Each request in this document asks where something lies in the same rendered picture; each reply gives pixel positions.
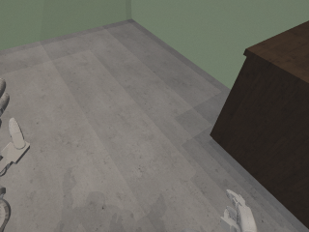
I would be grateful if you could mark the counter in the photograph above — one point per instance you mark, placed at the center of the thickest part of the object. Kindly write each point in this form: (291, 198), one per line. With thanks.
(264, 123)

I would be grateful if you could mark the left robot hand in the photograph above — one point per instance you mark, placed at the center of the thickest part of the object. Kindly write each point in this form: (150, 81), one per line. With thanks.
(13, 152)

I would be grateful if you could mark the right robot hand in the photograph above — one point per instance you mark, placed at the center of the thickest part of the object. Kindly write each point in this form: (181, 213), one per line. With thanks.
(240, 220)

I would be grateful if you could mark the robot left forearm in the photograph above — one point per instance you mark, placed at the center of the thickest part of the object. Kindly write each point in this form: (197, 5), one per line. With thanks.
(5, 210)

